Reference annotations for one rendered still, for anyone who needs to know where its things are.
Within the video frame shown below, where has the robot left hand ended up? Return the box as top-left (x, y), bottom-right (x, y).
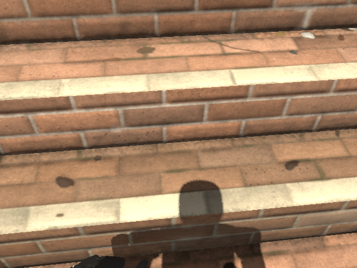
top-left (70, 255), bottom-right (125, 268)

